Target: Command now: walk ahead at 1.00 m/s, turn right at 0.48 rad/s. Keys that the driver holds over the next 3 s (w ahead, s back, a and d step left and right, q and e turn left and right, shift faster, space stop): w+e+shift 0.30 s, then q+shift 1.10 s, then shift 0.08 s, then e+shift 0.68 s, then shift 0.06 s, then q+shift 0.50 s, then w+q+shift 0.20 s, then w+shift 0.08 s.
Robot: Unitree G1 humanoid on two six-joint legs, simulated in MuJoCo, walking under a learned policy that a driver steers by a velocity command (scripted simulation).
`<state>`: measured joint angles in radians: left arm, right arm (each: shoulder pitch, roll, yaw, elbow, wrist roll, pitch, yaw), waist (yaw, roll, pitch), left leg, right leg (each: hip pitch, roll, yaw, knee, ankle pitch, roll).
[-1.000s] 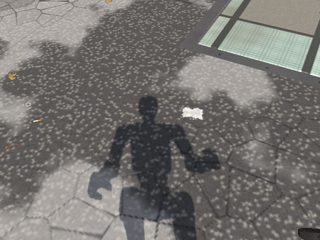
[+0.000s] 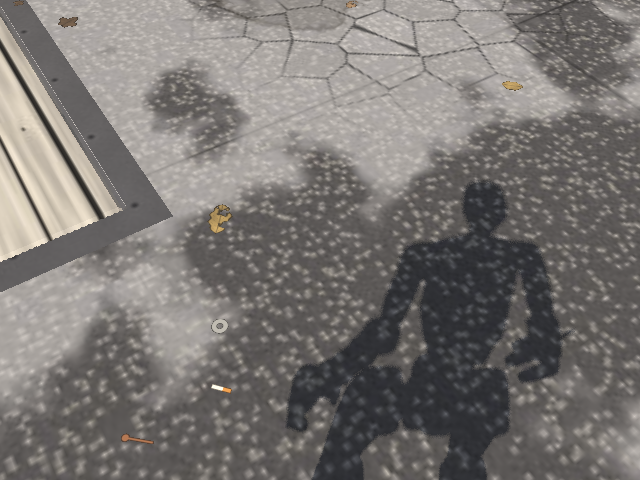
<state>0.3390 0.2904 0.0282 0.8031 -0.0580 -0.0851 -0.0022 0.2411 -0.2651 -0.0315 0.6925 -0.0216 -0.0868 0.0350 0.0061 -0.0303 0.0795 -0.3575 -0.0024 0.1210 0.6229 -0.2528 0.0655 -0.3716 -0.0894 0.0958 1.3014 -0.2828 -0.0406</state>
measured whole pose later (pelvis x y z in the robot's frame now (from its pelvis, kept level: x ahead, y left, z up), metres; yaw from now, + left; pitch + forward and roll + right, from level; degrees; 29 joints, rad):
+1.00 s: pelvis +0.64 -0.06 +0.01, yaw +5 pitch +2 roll -1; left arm -0.03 0.27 0.03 0.67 0.01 -0.01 0.01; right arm 0.27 -0.31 -0.09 0.64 0.02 0.00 0.00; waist -0.05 0.00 0.09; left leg -0.40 -0.12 -0.08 0.47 -0.09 0.10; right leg -0.51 0.06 0.12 1.13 -0.45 0.04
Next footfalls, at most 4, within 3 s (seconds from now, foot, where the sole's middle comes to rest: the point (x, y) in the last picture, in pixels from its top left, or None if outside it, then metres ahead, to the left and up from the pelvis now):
0.34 right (385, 454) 0.51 -0.12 -0.76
0.82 left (326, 342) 0.76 0.00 -0.76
1.28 right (409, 318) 0.83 -0.20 -0.76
1.66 left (320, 386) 0.66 0.01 -0.76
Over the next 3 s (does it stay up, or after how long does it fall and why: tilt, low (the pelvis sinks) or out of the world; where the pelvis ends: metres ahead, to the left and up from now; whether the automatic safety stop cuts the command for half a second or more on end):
stays up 0.81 -0.14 0.02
